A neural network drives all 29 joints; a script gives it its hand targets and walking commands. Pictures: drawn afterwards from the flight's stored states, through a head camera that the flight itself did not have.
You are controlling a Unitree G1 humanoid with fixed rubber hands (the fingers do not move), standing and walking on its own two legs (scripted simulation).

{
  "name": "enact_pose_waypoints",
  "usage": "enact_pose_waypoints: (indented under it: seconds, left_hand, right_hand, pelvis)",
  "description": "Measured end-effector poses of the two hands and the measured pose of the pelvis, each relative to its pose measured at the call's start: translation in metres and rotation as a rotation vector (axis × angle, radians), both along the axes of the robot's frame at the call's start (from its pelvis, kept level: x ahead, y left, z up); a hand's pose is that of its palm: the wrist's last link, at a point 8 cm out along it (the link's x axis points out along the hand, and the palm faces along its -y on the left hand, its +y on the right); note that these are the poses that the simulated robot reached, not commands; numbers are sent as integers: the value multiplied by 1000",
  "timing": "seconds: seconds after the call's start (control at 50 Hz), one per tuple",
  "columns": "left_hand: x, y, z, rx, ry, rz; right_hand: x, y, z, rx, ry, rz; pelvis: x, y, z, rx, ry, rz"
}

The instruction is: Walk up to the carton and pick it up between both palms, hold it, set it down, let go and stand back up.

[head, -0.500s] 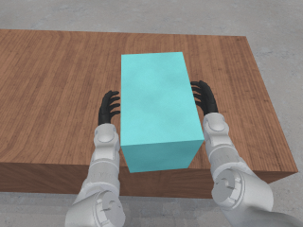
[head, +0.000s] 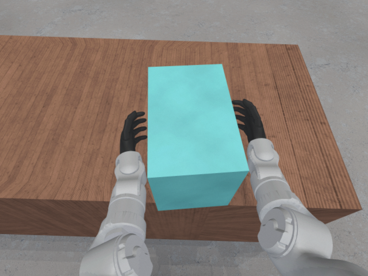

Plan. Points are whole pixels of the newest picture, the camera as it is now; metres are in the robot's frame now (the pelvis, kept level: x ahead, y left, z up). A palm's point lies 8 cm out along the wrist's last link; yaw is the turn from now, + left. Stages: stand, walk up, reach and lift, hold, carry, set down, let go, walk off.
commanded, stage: reach and lift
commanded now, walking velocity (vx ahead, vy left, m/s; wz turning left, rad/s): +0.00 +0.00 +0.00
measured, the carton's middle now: (189, 138) +0.46 +0.03 -0.04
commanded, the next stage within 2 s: none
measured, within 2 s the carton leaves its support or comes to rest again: leaves its support in 1.12 s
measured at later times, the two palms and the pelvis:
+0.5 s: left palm (125, 154) +0.37 +0.16 +0.02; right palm (251, 140) +0.42 -0.11 +0.04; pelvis -0.01 +0.00 +0.00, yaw +0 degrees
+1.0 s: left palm (118, 163) +0.35 +0.17 +0.02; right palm (248, 151) +0.39 -0.10 +0.04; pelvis -0.02 +0.00 +0.00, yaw +3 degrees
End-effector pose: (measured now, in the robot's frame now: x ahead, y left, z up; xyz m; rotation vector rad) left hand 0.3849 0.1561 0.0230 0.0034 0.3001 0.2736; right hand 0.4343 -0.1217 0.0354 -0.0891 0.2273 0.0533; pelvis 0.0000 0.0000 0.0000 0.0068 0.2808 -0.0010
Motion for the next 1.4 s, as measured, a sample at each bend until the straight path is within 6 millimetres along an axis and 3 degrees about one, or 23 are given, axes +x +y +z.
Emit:
enact_pose_waypoints:
  seconds: [0.3, 1.06, 1.22, 1.4]
  left_hand:
    - [-5, 1, 1, -5, -22, -1]
    - [-42, 18, 2, -22, 28, -19]
    - [-48, 23, 13, -12, 34, -17]
    - [-42, 28, 45, 5, -6, -27]
  right_hand:
    - [-7, 1, 2, -8, -31, -8]
    - [-50, 19, 1, 36, 17, -60]
    - [-54, 24, 11, 61, 27, -62]
    - [-51, 29, 44, 75, -12, -68]
  pelvis:
    - [-4, 2, 0, -6, 2, 5]
    - [-18, 6, 1, -18, -61, 51]
    - [-20, 11, 0, -20, -83, 58]
    - [-24, 15, 1, -20, -126, 64]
